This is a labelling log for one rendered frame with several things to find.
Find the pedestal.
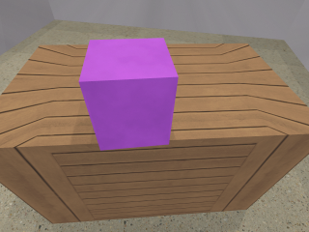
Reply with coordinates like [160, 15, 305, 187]
[0, 43, 309, 224]

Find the carton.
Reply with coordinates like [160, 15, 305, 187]
[78, 38, 179, 151]

